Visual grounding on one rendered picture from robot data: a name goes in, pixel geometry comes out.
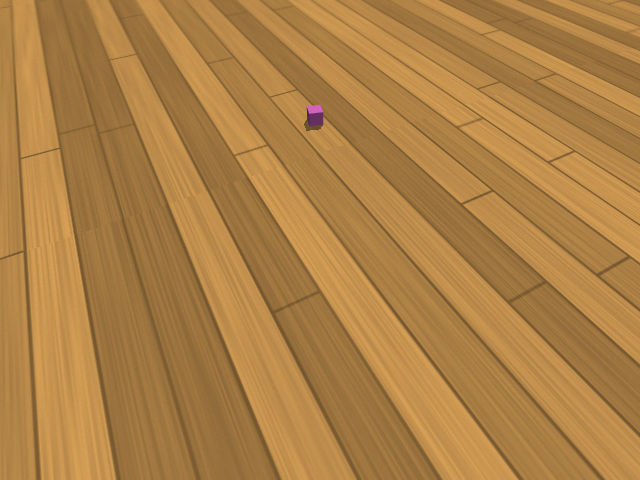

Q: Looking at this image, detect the cube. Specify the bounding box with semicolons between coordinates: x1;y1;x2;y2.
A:
307;105;323;126

